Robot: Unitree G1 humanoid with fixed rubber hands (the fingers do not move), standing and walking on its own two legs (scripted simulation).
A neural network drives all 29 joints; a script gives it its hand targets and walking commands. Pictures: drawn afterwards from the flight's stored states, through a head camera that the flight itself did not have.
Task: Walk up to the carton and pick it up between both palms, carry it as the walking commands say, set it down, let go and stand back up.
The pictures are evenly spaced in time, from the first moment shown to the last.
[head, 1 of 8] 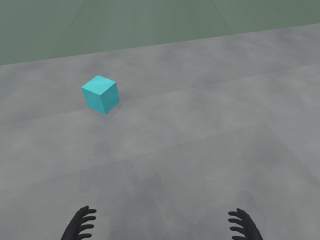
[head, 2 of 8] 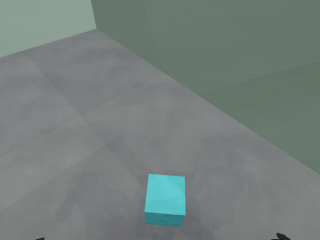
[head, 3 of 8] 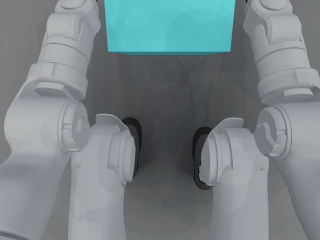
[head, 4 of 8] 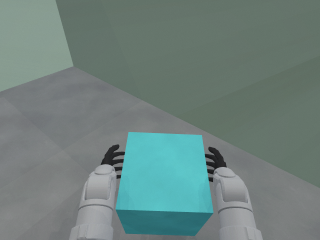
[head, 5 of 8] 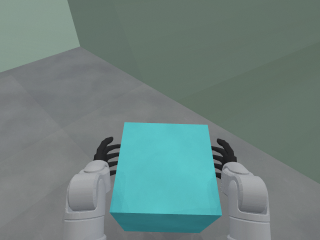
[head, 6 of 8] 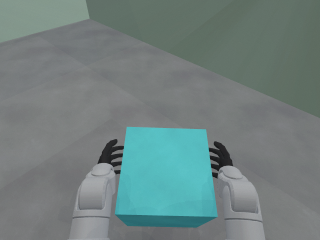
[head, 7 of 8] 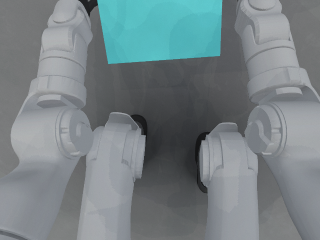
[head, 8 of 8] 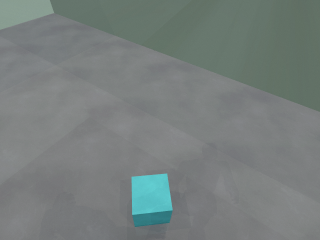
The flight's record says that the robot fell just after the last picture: no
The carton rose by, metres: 0.68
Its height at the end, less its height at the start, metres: +0.00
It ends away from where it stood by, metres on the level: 1.04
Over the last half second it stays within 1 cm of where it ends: yes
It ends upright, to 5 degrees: yes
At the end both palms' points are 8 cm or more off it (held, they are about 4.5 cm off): yes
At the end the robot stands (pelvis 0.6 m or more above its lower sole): yes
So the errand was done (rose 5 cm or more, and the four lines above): yes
